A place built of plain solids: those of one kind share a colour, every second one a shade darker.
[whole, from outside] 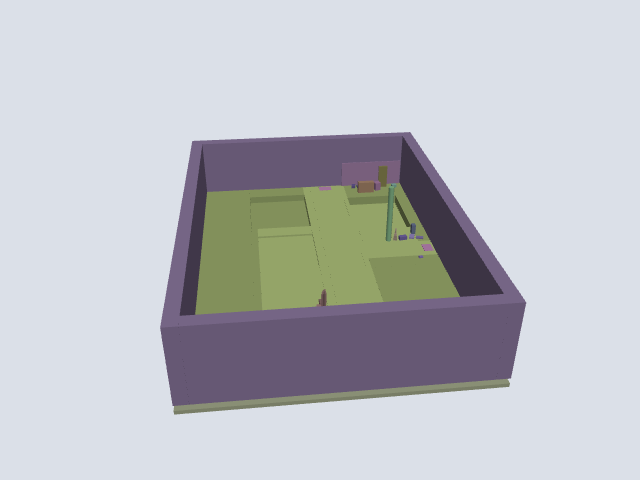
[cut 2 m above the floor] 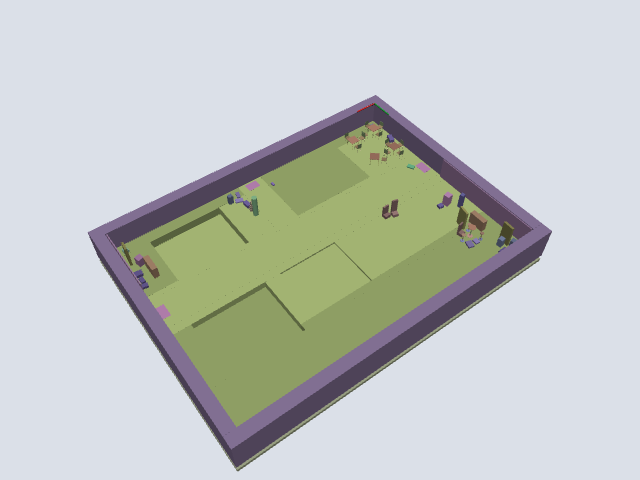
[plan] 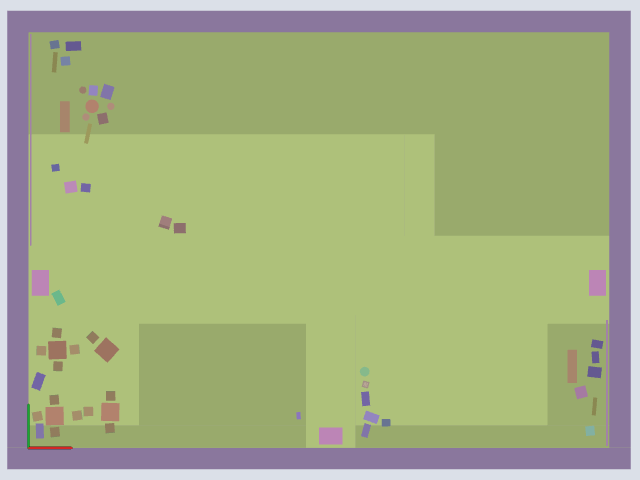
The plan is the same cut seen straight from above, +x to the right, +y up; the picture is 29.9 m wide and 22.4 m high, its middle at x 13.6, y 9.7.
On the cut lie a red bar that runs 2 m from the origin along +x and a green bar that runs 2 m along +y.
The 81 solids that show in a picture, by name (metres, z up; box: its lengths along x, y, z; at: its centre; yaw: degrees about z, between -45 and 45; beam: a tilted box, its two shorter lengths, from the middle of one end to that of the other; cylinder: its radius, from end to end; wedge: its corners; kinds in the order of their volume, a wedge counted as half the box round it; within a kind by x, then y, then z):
{
 "floor_1": {"box": [5.15, 4.74, 1.32], "at": [2.58, 3.42, -0.66]},
 "floor_2": {"box": [12.25, 4.74, 1.32], "at": [6.12, 12.27, -0.66]},
 "floor_3": {"box": [12.95, 1.05, 1.32], "at": [6.47, 0.53, -0.66]},
 "floor_4": {"box": [12.95, 0.41, 1.32], "at": [6.47, 6.0, -0.66]},
 "floor_5": {"box": [6.42, 4.74, 1.32], "at": [8.36, 3.42, -0.66]},
 "floor_6": {"box": [18.95, 0.56, 1.32], "at": [9.47, 14.92, -0.66]},
 "floor_7": {"box": [1.38, 4.74, 1.32], "at": [12.26, 3.42, -0.66]},
 "floor_8": {"box": [27.1, 3.0, 1.0], "at": [13.55, 7.7, -0.5]},
 "floor_9": {"box": [27.1, 0.7, 1.32], "at": [13.55, 9.55, -0.66]},
 "floor_10": {"box": [27.1, 4.2, 1.32], "at": [13.55, 17.3, -0.66]},
 "floor_11": {"box": [2.3, 6.2, 1.0], "at": [14.1, 3.1, -0.5]},
 "floor_12": {"box": [5.3, 4.74, 1.16], "at": [14.9, 12.27, -0.74]},
 "floor_13": {"box": [2.55, 4.74, 1.32], "at": [16.52, 3.42, -0.66]},
 "floor_14": {"box": [1.4, 4.74, 1.32], "at": [18.25, 12.27, -0.66]},
 "floor_15": {"box": [6.42, 4.74, 0.52], "at": [21.01, 3.42, -1.06]},
 "floor_16": {"box": [11.85, 1.05, 1.32], "at": [21.18, 0.53, -0.66]},
 "floor_17": {"box": [11.85, 0.41, 1.32], "at": [21.18, 6.0, -0.66]},
 "floor_18": {"box": [6.42, 5.3, 0.69], "at": [22.16, 12.55, -0.97]},
 "floor_19": {"box": [2.88, 4.74, 1.32], "at": [25.66, 3.42, -0.66]},
 "floor_20": {"box": [1.73, 5.3, 1.32], "at": [26.23, 12.55, -0.66]},
 "wall_1": {"box": [1.0, 19.4, 6.0], "at": [-0.5, 9.7, 2.0]},
 "wall_2": {"box": [29.1, 1.0, 6.0], "at": [13.55, -0.5, 2.0]},
 "wall_3": {"box": [29.1, 1.0, 6.0], "at": [13.55, 19.9, 2.0]},
 "wall_4": {"box": [1.0, 19.4, 6.0], "at": [27.6, 9.7, 2.0]},
 "floor_base_1": {"box": [29.1, 21.4, 0.3], "at": [13.55, 9.7, -1.57]},
 "back_1": {"box": [0.08, 9.88, 2.6], "at": [0.1, 14.37, 1.3]},
 "back_2": {"box": [0.09, 5.88, 2.45], "at": [27.0, 3.03, 1.23]},
 "counter_1": {"box": [0.46, 1.45, 1.07], "at": [1.69, 15.45, 0.54]},
 "counter_2": {"box": [0.45, 1.55, 1.07], "at": [25.37, 3.8, 0.54]},
 "roll_1": {"box": [0.21, 0.95, 2.17], "at": [1.22, 17.99, 1.08], "yaw": -4.4},
 "roll_2": {"box": [0.19, 0.95, 1.87], "at": [2.78, 14.66, 0.94], "yaw": -11.8},
 "roll_3": {"box": [0.19, 0.84, 2.19], "at": [26.41, 1.93, 1.09], "yaw": -4.8},
 "column_asb_1": {"cylinder": 0.23, "from": [15.69, 3.56, 0.0], "to": [15.69, 3.56, 5.0]},
 "display_cube_1": {"box": [0.57, 0.53, 1.06], "at": [1.97, 12.17, 0.53], "yaw": 8.7},
 "display_cube_2": {"box": [0.53, 0.54, 0.77], "at": [25.79, 2.59, 0.39], "yaw": 14.3},
 "crate_1": {"box": [0.44, 0.78, 0.3], "at": [0.46, 3.11, 0.15], "yaw": -19.9},
 "crate_2": {"box": [0.72, 0.44, 0.25], "at": [2.09, 18.75, 0.12], "yaw": 2.2},
 "crate_3": {"box": [0.45, 0.4, 0.22], "at": [2.67, 12.14, 0.11], "yaw": -5.5},
 "crate_4": {"box": [0.37, 0.66, 0.31], "at": [15.73, 2.29, 0.15], "yaw": 5.3},
 "crate_5": {"box": [0.64, 0.5, 0.26], "at": [26.41, 3.53, 0.13], "yaw": -6.1},
 "crate_6": {"box": [0.34, 0.55, 0.2], "at": [26.45, 4.23, 0.1], "yaw": 3.7},
 "crate_7": {"box": [0.53, 0.37, 0.23], "at": [26.54, 4.84, 0.12], "yaw": -9.7},
 "bin_1": {"box": [0.43, 0.38, 0.93], "at": [1.22, 18.82, 0.47], "yaw": 9.0},
 "bin_2": {"box": [0.44, 0.42, 0.81], "at": [1.72, 18.05, 0.41], "yaw": 4.8},
 "bin_3": {"box": [0.41, 0.35, 0.85], "at": [16.68, 1.18, 0.42], "yaw": 0.9},
 "hand_truck_1": {"box": [0.46, 0.5, 0.3], "at": [3.47, 15.37, 0.15], "yaw": 11.4},
 "hand_truck_2": {"box": [0.51, 0.14, 1.25], "at": [6.32, 10.32, 0.93], "yaw": -17.0},
 "hand_truck_3": {"box": [0.51, 0.55, 0.3], "at": [6.38, 10.52, 0.15], "yaw": -17.0},
 "hand_truck_4": {"box": [0.56, 0.14, 0.82], "at": [7.06, 10.08, 0.7], "yaw": 1.0},
 "hand_truck_5": {"box": [0.56, 0.48, 0.29], "at": [7.06, 10.25, 0.14], "yaw": 1.0},
 "carton_folded_1": {"box": [0.37, 0.7, 0.19], "at": [0.53, 0.79, 0.04], "yaw": 1.7},
 "carton_folded_2": {"box": [0.42, 0.48, 0.18], "at": [3.02, 16.68, 0.04], "yaw": -4.2},
 "carton_folded_3": {"box": [0.51, 0.64, 0.16], "at": [3.68, 16.61, 0.08], "yaw": -17.4},
 "carton_folded_4": {"box": [0.32, 0.63, 0.17], "at": [15.75, 0.81, 0.04], "yaw": -15.6},
 "carton_folded_5": {"box": [0.68, 0.43, 0.17], "at": [16.0, 1.43, 0.04], "yaw": -19.8},
 "brochure_stand_1": {"box": [0.37, 0.33, 1.4], "at": [1.26, 13.07, 0.7], "yaw": 7.9},
 "low_mat_1": {"box": [0.8, 1.2, 0.06], "at": [0.55, 7.7, -0.02]},
 "low_mat_2": {"box": [1.1, 0.8, 0.06], "at": [14.1, 0.55, -0.02]},
 "low_mat_3": {"box": [0.8, 1.2, 0.06], "at": [26.55, 7.7, -0.02]},
 "top_1": {"box": [0.85, 0.85, 0.034], "at": [1.22, 1.49, 0.71], "yaw": 1.1},
 "top_2": {"box": [0.85, 0.85, 0.034], "at": [1.35, 4.56, 0.71], "yaw": 2.0},
 "top_3": {"cylinder": 0.32, "from": [2.96, 15.94, 1.04], "to": [2.96, 15.94, 1.07]},
 "top_4": {"box": [0.85, 0.85, 0.034], "at": [3.65, 4.57, 0.71], "yaw": -41.6},
 "top_5": {"box": [0.85, 0.85, 0.034], "at": [3.81, 1.67, 0.71], "yaw": -1.4},
 "chair_seat_1": {"box": [0.46, 0.44, 0.04], "at": [0.41, 1.47, 0.43], "yaw": 10.9},
 "chair_seat_2": {"box": [0.46, 0.44, 0.04], "at": [0.59, 4.54, 0.43], "yaw": -2.5},
 "chair_seat_3": {"box": [0.44, 0.46, 0.04], "at": [1.2, 2.24, 0.43], "yaw": 4.5},
 "chair_seat_4": {"box": [0.44, 0.46, 0.04], "at": [1.23, 0.73, 0.43], "yaw": 5.7},
 "chair_seat_5": {"box": [0.44, 0.46, 0.04], "at": [1.32, 5.37, 0.43], "yaw": -6.1},
 "chair_seat_6": {"box": [0.44, 0.46, 0.04], "at": [1.37, 3.81, 0.43], "yaw": -1.9},
 "chair_seat_7": {"box": [0.46, 0.44, 0.04], "at": [2.15, 4.59, 0.43], "yaw": 6.7},
 "chair_seat_8": {"box": [0.46, 0.44, 0.04], "at": [2.27, 1.51, 0.43], "yaw": 7.8},
 "chair_seat_9": {"box": [0.46, 0.44, 0.04], "at": [2.79, 1.7, 0.43], "yaw": 1.3},
 "chair_seat_10": {"box": [0.46, 0.44, 0.04], "at": [3.0, 5.15, 0.43], "yaw": -44.7},
 "chair_seat_11": {"box": [0.44, 0.46, 0.04], "at": [3.79, 0.92, 0.43], "yaw": 4.4},
 "chair_seat_12": {"box": [0.44, 0.46, 0.04], "at": [3.83, 2.43, 0.43], "yaw": 0.5},
 "carton_1": {"box": [0.42, 0.45, 0.27], "at": [26.21, 0.79, 0.14], "yaw": 5.7},
 "inway_carton_folded_1": {"box": [0.42, 0.65, 0.15], "at": [1.4, 7.0, 0.03], "yaw": 27.5},
 "stool_high_seat_1": {"cylinder": 0.17, "from": [2.53, 16.7, 0.71], "to": [2.53, 16.7, 0.74]},
 "stool_high_seat_2": {"cylinder": 0.17, "from": [2.68, 15.44, 0.71], "to": [2.68, 15.44, 0.74]},
 "stool_high_seat_3": {"cylinder": 0.17, "from": [3.84, 15.94, 0.71], "to": [3.84, 15.94, 0.74]}
}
